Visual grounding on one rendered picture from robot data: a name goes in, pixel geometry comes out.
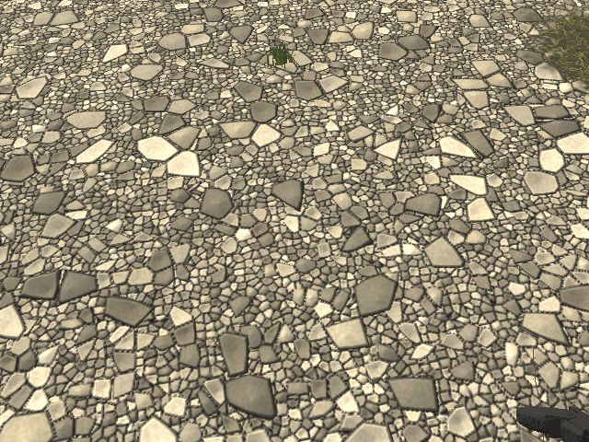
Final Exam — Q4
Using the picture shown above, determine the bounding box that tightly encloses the robot right hand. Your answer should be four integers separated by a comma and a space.
516, 406, 589, 442

